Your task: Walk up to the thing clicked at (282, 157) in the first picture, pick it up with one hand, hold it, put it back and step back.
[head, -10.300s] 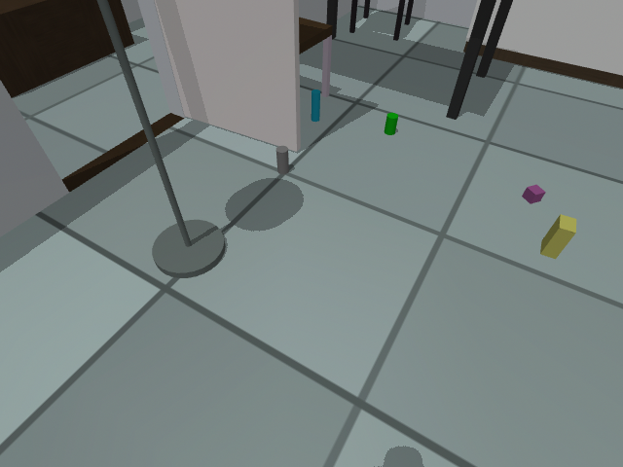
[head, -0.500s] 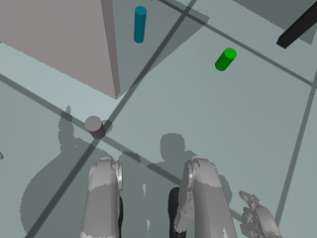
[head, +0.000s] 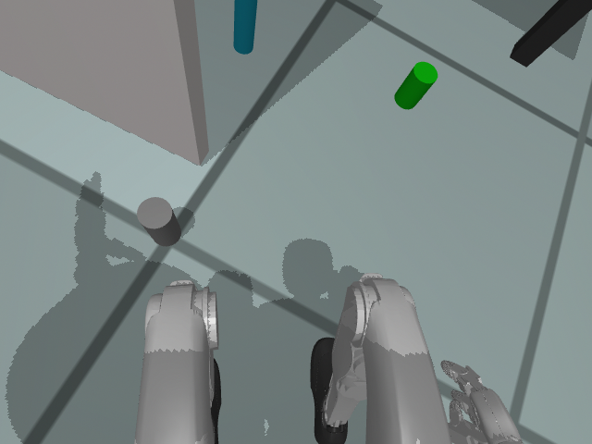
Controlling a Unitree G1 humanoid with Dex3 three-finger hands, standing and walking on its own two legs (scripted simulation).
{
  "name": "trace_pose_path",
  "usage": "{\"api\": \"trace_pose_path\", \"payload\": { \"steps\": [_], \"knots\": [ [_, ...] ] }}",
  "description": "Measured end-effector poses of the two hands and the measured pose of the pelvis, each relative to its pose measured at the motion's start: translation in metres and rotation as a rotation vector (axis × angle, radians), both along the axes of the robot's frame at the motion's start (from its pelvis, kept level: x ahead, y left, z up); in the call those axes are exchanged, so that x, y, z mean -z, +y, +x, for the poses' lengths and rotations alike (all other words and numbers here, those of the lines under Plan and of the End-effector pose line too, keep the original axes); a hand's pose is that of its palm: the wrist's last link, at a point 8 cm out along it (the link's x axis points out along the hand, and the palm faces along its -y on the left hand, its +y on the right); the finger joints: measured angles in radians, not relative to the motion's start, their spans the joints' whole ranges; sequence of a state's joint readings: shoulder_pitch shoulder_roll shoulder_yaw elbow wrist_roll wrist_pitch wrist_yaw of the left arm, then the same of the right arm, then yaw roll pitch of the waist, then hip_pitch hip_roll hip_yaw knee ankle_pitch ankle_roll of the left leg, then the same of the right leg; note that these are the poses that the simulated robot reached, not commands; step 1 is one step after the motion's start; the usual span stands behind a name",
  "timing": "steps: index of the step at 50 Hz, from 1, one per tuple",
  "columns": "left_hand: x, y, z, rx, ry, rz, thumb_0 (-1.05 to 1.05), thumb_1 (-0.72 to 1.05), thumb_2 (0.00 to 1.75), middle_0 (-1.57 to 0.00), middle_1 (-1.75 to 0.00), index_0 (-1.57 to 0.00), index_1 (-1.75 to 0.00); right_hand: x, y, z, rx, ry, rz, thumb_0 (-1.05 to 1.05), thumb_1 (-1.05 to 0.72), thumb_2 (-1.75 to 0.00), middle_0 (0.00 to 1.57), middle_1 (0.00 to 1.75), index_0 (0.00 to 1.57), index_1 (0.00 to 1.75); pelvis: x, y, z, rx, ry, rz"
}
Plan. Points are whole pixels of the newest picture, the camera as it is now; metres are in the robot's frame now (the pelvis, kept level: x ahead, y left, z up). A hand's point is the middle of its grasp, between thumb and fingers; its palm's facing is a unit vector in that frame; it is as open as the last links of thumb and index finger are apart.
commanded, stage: go down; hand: left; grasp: from the side
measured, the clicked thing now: (161, 223) +0.47 +0.22 -0.32
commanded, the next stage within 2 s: approach in 0.44 s
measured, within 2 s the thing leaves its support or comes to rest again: neither
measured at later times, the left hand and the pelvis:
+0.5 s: hand out of the picture +0.40 +0.41 -0.01, palm faces +0.12 -0.99 -0.09, open 17.3 cm; pelvis +0.00 +0.00 -0.02, yaw -1 degrees
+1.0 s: hand (41, 216) +0.42 +0.35 -0.16, palm faces +0.10 -0.99 +0.02, open 17.5 cm; pelvis -0.01 +0.01 -0.07, yaw -5 degrees
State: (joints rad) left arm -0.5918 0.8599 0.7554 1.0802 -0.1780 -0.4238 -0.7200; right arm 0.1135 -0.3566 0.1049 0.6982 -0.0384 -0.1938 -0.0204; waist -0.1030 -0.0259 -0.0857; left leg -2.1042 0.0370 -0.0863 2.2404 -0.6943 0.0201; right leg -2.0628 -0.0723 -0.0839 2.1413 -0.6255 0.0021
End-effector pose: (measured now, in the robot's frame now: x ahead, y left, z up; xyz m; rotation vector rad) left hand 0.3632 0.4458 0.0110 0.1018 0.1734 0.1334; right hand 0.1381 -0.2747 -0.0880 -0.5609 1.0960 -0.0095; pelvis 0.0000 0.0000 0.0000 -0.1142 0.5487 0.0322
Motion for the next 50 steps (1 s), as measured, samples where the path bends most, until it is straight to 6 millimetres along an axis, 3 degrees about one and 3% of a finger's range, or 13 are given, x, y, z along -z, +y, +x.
{"api": "trace_pose_path", "payload": {
  "steps": [34,39,50],
  "knots": [
    [0.025,0.016,0.007,0.001,-0.073,-0.035,-0.01,-0.53,0.08,-0.06,-0.08,-0.05,-0.1,0.006,0.002,-0.006,-0.052,0.014,-0.042,0.0,-0.91,-0.9,0.21,0.3,0.21,0.3,0.023,0.004,-0.005,0.01,-0.032,-0.03],
    [0.054,0.01,0.01,-0.02,-0.092,-0.07,-0.01,-0.56,0.06,-0.07,-0.09,-0.05,-0.11,0.012,0.003,-0.006,-0.091,0.027,-0.053,0.0,-0.9,-0.9,0.21,0.3,0.21,0.3,0.033,0.004,-0.007,0.019,-0.05,-0.038],
    [0.166,-0.04,0.031,0.024,-0.052,-0.123,-0.01,-0.56,0.06,-0.06,-0.09,-0.05,-0.11,0.025,0.006,-0.008,-0.189,0.103,-0.128,0.0,-0.9,-0.9,0.21,0.3,0.21,0.3,0.065,0.005,-0.008,0.042,-0.125,-0.078]
  ]
}}
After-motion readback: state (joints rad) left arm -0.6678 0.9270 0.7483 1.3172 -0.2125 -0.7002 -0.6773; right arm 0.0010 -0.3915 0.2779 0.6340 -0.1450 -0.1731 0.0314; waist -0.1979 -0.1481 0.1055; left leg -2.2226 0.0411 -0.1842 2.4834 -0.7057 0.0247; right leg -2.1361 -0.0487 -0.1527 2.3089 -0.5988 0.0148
